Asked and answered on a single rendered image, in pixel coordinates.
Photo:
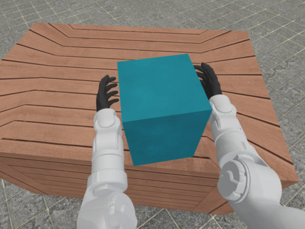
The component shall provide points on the robot right hand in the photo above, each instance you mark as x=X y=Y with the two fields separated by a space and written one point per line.
x=210 y=82

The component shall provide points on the carton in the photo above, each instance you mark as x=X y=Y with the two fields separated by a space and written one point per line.
x=164 y=108

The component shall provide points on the robot left upper arm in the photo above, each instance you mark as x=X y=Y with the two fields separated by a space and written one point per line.
x=112 y=211

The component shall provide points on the robot right forearm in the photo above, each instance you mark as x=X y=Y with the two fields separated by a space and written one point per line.
x=228 y=135

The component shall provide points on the robot right upper arm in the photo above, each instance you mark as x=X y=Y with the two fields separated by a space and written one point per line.
x=254 y=192

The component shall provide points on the robot left forearm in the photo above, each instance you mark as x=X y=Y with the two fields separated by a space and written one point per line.
x=107 y=171

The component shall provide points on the robot left hand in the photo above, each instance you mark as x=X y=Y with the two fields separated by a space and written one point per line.
x=102 y=95

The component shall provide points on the pedestal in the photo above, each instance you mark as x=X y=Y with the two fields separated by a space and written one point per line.
x=49 y=83

